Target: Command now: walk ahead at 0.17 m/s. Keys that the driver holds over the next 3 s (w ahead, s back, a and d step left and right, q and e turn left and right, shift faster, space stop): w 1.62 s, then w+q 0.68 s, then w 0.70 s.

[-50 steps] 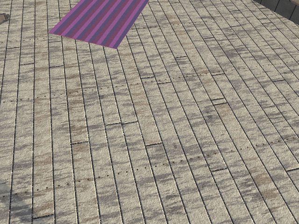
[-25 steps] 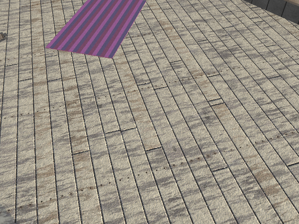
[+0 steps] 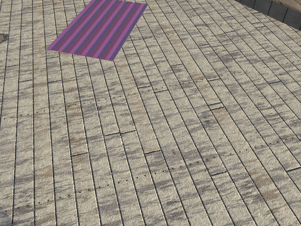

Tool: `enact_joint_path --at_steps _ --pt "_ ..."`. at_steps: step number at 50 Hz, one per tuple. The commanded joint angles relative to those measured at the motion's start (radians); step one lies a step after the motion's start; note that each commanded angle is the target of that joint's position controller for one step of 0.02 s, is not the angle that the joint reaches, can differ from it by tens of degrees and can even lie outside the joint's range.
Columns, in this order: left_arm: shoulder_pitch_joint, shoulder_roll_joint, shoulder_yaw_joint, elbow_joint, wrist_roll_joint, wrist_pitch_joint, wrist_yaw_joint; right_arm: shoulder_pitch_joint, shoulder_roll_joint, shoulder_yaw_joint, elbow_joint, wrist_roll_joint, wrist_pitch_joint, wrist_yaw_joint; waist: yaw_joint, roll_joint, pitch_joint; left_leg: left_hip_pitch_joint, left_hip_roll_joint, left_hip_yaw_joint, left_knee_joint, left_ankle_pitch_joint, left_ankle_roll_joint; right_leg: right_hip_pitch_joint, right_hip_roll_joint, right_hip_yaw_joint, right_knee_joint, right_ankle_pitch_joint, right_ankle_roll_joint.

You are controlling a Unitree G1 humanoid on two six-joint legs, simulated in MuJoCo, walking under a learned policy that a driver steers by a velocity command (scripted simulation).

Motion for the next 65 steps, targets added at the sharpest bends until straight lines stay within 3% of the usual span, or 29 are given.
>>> enact_joint_path --at_steps 1,3,4,8,9,10,11,12,14,17,26,28,30,31,32,33,34,36,38,41,52,55,57,58,59,60,61,63,65 --pt "0.091 0.154 0.041 -0.018 0.003 0.01 -0.002 0.007 -0.087 -0.018 -0.046 -0.014 -0.001 0.007 0.03 -0.092 0.129 -0.161 -0.023 0.006 0.084 -0.316 0.051 -0.129 -0.164 0.247 -0.188 -0.574 -0.113" --pt "0.118 0.183 0.06 -0.014 0.006 0.011 -0.003 0.006 -0.034 -0.008 -0.07 -0.028 -0.014 0.02 0.031 -0.176 0.149 -0.22 -0.013 0.072 0.254 -0.194 0.048 -0.13 -0.3 0.408 -0.26 -0.657 -0.182" --pt "0.102 0.167 0.061 -0.024 0.007 0.006 -0.006 -0.003 -0.046 -0.011 -0.082 -0.028 -0.025 0.023 0.024 -0.153 0.161 -0.203 0.013 0.066 0.284 -0.161 0.051 -0.171 -0.321 0.427 -0.278 -0.607 -0.195" --pt "-0.025 0.149 0.069 -0.075 0.001 -0.013 -0.014 0.183 -0.031 -0.022 -0.033 -0.004 -0.063 0.027 -0.089 -0.069 0.137 0.137 -0.034 0.098 -0.006 -0.101 0.078 -0.33 -0.179 0.206 -0.105 -0.408 -0.127" --pt "-0.059 0.114 0.061 -0.1 0.003 -0.024 -0.018 0.278 -0.069 -0.034 -0.009 -0.008 -0.07 0.017 -0.12 0.034 0.126 0.266 0.061 -0.059 -0.117 -0.18 0.093 -0.44 -0.111 0.121 0.075 -0.34 -0.095" --pt "-0.07 0.031 0.04 -0.134 -0.003 -0.038 -0.029 0.382 -0.17 -0.059 0.005 -0.008 -0.075 0.01 -0.134 0.255 0.069 0.368 0.289 -0.453 -0.308 -0.469 0.158 -0.583 0.015 -0.056 0.383 -0.278 -0.05" --pt "-0.087 0.102 0.053 -0.152 0.03 -0.044 -0.034 0.38 -0.201 -0.072 0.016 -0.007 -0.065 0.012 -0.109 0.201 0.133 0.272 0.39 -0.6 -0.346 -0.587 0.218 -0.657 -0.025 -0.056 0.548 -0.282 -0.058" --pt "-0.103 0.11 0.056 -0.156 0.037 -0.052 -0.046 0.29 -0.155 -0.062 -0.017 -0.01 -0.069 0.017 -0.059 0.096 0.188 0.188 0.374 -0.56 -0.35 -0.558 0.225 -0.661 -0.076 -0.022 0.626 -0.195 -0.063" --pt "-0.102 0.095 0.056 -0.143 0.029 -0.07 -0.06 0.224 -0.099 -0.045 -0.053 -0.004 -0.091 0.025 -0.024 0.025 0.185 0.153 0.27 -0.34 -0.342 -0.219 0.165 -0.602 -0.119 -0.014 0.633 -0.052 -0.053" --pt "-0.111 0.092 0.06 -0.154 0.032 -0.061 -0.076 0.241 -0.085 -0.039 -0.044 -0.002 -0.111 0.016 -0.009 0.073 0.113 0.201 0.224 -0.233 -0.341 0.01 0.174 -0.603 -0.116 -0.065 0.618 0.04 -0.014" --pt "-0.38 0.059 0.038 -0.294 0.01 -0.048 -0.069 0.312 -0.103 -0.031 -0.026 -0.005 -0.117 0.009 -0.045 0.117 0.132 0.194 0.198 -0.051 -0.278 0.553 0.168 -0.461 -0.056 -0.176 0.241 0.134 -0.029" --pt "-0.31 0.087 0.05 -0.286 0.01 -0.054 -0.058 0.277 -0.124 -0.035 -0.031 -0.003 -0.12 0.008 0.002 0.113 0.091 0.22 0.212 -0.023 -0.182 0.814 0.149 -0.329 -0.021 -0.183 0.197 0.118 -0.069" --pt "-0.055 0.13 0.076 -0.208 0.006 -0.069 -0.041 0.244 -0.149 -0.043 -0.037 0.001 -0.116 0.007 0.112 0.092 -0.048 0.231 0.191 0.018 0.11 0.987 0.117 -0.059 0.027 -0.186 0.121 0.13 -0.108" --pt "0.093 0.168 0.095 -0.164 0.019 -0.077 -0.031 0.237 -0.145 -0.042 -0.047 0.005 -0.114 0.01 0.168 0.077 -0.128 0.091 0.161 0.031 0.322 0.799 0.104 0.167 -0.047 -0.111 0.099 0.105 -0.133" --pt "0.218 0.269 0.119 -0.154 0.048 -0.081 -0.024 0.3 -0.053 -0.023 -0.08 0.022 -0.111 0.02 0.154 -0.092 -0.266 -0.174 0.067 0.076 0.674 0.287 0.079 0.428 -0.346 0.281 0.065 -0.099 -0.208" --pt "0.192 0.277 0.124 -0.153 0.029 -0.065 -0.039 0.347 -0.057 -0.036 -0.074 0.029 -0.107 0.026 0.12 -0.186 -0.329 -0.377 -0.077 0.013 0.945 -0.256 0.074 0.461 -0.493 0.712 -0.129 -0.176 -0.319" --pt "0.068 0.231 0.115 -0.167 0.004 -0.063 -0.044 0.246 -0.11 -0.051 -0.1 0.006 -0.102 0.023 0.071 -0.09 -0.159 -0.457 0.008 -0.034 0.98 -0.161 0.091 0.314 -0.443 0.602 -0.165 -0.274 -0.288" --pt "-0.039 0.113 0.083 -0.179 0.006 -0.085 -0.049 0.117 -0.085 -0.052 -0.134 -0.005 -0.108 0.031 0.026 0.004 0.023 -0.416 0.081 -0.026 0.862 -0.027 0.095 0.05 -0.354 0.342 -0.214 -0.051 -0.225" --pt "-0.02 0.072 0.066 -0.15 0.008 -0.1 -0.041 0.143 -0.053 -0.052 -0.131 -0.024 -0.083 0.045 -0.028 -0.034 0.029 -0.315 0.108 -0.02 0.776 -0.017 0.077 -0.07 -0.293 0.211 -0.246 0.07 -0.19" --pt "0.063 0.094 0.065 -0.117 0.004 -0.119 -0.036 0.094 -0.04 -0.054 -0.153 -0.025 -0.059 0.054 -0.045 -0.051 0.044 -0.357 0.112 0.019 0.699 0.02 0.057 -0.063 -0.255 0.108 -0.26 0.238 -0.181" --pt "0.274 0.108 0.049 -0.068 0.009 -0.111 -0.021 -0.346 -0.05 -0.038 -0.307 -0.004 -0.062 0.062 0.064 -0.067 0.095 -0.447 0.054 0.133 0.195 0.254 0.045 0.183 -0.237 -0.008 -0.236 0.584 -0.135" --pt "0.251 0.126 0.053 -0.065 0.018 -0.108 -0.012 -0.314 -0.074 -0.047 -0.312 -0.005 -0.074 0.054 0.024 -0.078 0.071 -0.361 0.013 0.142 0.133 0.148 0.091 0.262 -0.266 -0.024 -0.131 0.824 -0.133" --pt "0.226 0.145 0.058 -0.066 0.021 -0.103 -0.011 -0.125 -0.108 -0.067 -0.253 -0.007 -0.085 0.039 -0.056 -0.086 -0.027 -0.145 -0.045 0.157 0.079 0.093 0.132 0.27 -0.255 -0.042 0.09 1.009 -0.114" --pt "0.203 0.145 0.057 -0.074 0.012 -0.101 -0.013 0.044 -0.136 -0.083 -0.201 -0.019 -0.095 0.029 -0.131 -0.069 -0.109 0.084 -0.013 0.122 0.026 0.149 0.163 0.16 -0.226 -0.067 0.286 0.889 -0.097" --pt "0.221 0.089 0.041 -0.113 -0.014 -0.104 -0.022 0.201 -0.229 -0.109 -0.174 -0.047 -0.098 0.017 -0.16 0.046 -0.239 0.386 0.231 -0.168 0.023 0.066 0.237 -0.119 -0.155 -0.111 0.608 0.512 -0.069" --pt "0.314 0.06 0.046 -0.11 -0.036 -0.103 -0.029 0.207 -0.266 -0.125 -0.172 -0.03 -0.083 0.029 -0.11 0.22 -0.351 0.541 0.453 -0.636 -0.106 0.057 0.374 -0.397 0.036 -0.098 0.954 -0.261 -0.042" --pt "0.229 0.134 0.067 -0.12 -0.008 -0.097 -0.025 0.106 -0.226 -0.116 -0.185 -0.001 -0.075 0.038 -0.08 0.058 -0.231 0.432 0.402 -0.567 -0.14 -0.001 0.347 -0.489 -0.033 0.011 0.998 -0.206 -0.059" --pt "0.107 0.092 0.065 -0.155 0.003 -0.102 -0.031 -0.021 -0.113 -0.085 -0.196 -0.001 -0.088 0.042 -0.026 -0.016 -0.012 0.167 0.325 -0.332 -0.213 0.09 0.276 -0.489 -0.11 0.01 0.885 -0.083 -0.059" --pt "0.13 0.058 0.064 -0.152 0.028 -0.075 -0.043 -0.017 -0.07 -0.068 -0.168 -0.001 -0.102 0.033 0.03 0.028 0.02 0.023 0.256 -0.209 -0.258 0.158 0.224 -0.385 -0.141 0.004 0.789 -0.052 -0.042"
